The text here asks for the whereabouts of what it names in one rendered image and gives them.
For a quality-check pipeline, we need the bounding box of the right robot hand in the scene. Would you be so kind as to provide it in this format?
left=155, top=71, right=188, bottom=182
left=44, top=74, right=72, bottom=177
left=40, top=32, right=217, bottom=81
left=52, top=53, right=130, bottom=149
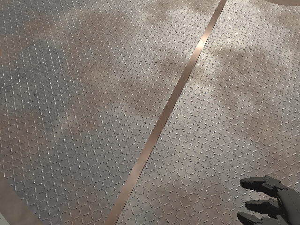
left=236, top=175, right=300, bottom=225

